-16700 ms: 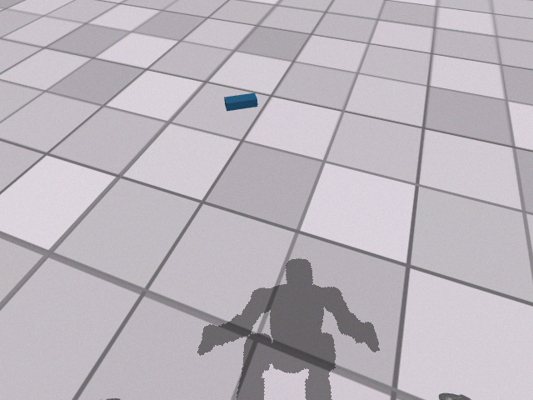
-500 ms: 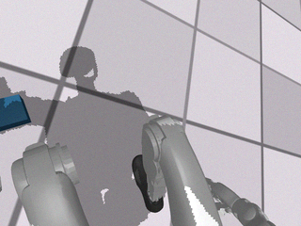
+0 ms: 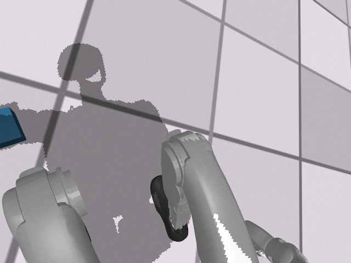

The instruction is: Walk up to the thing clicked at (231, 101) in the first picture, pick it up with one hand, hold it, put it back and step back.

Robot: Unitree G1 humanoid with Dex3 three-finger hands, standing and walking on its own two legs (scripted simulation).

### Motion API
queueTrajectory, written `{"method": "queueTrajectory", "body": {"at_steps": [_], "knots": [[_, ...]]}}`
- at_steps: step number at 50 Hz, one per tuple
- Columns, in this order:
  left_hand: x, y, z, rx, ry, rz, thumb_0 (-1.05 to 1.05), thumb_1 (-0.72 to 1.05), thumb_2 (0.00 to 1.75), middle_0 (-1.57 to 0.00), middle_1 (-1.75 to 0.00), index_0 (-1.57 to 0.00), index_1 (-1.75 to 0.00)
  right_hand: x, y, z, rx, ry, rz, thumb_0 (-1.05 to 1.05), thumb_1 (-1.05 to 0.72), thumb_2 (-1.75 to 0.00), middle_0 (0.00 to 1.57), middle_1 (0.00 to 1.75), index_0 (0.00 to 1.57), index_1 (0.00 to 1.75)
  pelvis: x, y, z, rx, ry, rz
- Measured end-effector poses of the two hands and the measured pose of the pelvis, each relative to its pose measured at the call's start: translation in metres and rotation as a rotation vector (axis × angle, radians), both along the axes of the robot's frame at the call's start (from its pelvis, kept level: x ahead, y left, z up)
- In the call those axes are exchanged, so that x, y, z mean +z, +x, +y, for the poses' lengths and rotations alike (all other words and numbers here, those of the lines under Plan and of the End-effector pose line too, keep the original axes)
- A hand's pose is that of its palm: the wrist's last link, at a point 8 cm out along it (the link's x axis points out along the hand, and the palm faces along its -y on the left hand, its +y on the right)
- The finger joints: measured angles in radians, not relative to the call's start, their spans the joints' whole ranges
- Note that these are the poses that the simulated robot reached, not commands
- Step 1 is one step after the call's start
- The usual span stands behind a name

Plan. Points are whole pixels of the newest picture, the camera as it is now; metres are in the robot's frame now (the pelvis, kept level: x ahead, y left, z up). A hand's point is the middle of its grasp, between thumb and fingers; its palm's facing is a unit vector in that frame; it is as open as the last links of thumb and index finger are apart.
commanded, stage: close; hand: left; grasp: from above
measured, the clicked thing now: out of the picture +0.40 +0.34 -0.26
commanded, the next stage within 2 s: settle in 1.12 s
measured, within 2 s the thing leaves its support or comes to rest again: leaves its support in 1.56 s
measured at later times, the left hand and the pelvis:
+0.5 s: hand out of the picture +0.39 +0.34 -0.24, palm faces -0.42 -0.19 -0.89, open 10.5 cm; pelvis +0.00 +0.00 +0.00, yaw +0 degrees
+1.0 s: hand out of the picture +0.39 +0.34 -0.24, palm faces -0.40 -0.17 -0.90, open 10.3 cm; pelvis +0.00 +0.00 +0.00, yaw +0 degrees
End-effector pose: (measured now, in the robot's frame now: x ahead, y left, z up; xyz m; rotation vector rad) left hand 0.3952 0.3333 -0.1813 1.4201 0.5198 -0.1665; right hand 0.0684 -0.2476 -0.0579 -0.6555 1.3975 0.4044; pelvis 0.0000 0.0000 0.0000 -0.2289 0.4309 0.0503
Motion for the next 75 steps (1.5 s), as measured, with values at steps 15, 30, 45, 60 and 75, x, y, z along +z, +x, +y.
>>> {"method": "queueTrajectory", "body": {"at_steps": [15, 30, 45, 60, 75], "knots": [[0.003, -0.001, 0.007, 0.097, 0.017, 0.007, -0.01, -0.04, 0.71, -0.44, -0.85, -0.49, -0.82, 0.014, 0.014, -0.016, 0.008, -0.029, -0.087, 0.01, -0.9, -0.9, 0.2, 0.29, 0.2, 0.3, -0.001, -0.003, 0.0, 0.001, 0.005, -0.004], [0.002, 0.0, 0.012, 0.059, 0.005, 0.019, -0.01, -0.01, 0.63, -0.49, -0.79, -0.52, -0.75, 0.01, 0.006, -0.01, 0.02, -0.023, -0.037, 0.01, -0.9, -0.9, 0.2, 0.29, 0.2, 0.3, 0.001, -0.003, 0.0, -0.002, 0.001, -0.009], [0.003, -0.001, 0.011, 0.05, 0.014, 0.001, -0.02, 0.0, 0.56, -0.55, -0.71, -0.58, -0.66, 0.014, 0.011, -0.006, 0.036, -0.023, -0.059, 0.01, -0.9, -0.9, 0.2, 0.29, 0.2, 0.3, 0.003, -0.004, 0.001, -0.002, -0.009, -0.007], [0.004, 0.004, 0.013, 0.065, 0.011, 0.005, -0.01, -0.02, 0.49, -0.64, -0.63, -0.67, -0.6, 0.016, 0.004, -0.01, 0.024, -0.032, -0.052, 0.01, -0.9, -0.9, 0.2, 0.29, 0.2, 0.3, 0.002, -0.005, 0.001, -0.002, -0.005, -0.009], [0.006, 0.005, 0.015, 0.073, 0.006, 0.005, -0.01, -0.04, 0.51, -0.67, -0.61, -0.7, -0.58, 0.015, 0.002, -0.012, -0.008, -0.028, -0.044, 0.01, -0.91, -0.9, 0.2, 0.29, 0.2, 0.3, 0.003, -0.003, 0.0, -0.001, -0.002, 0.01]]}}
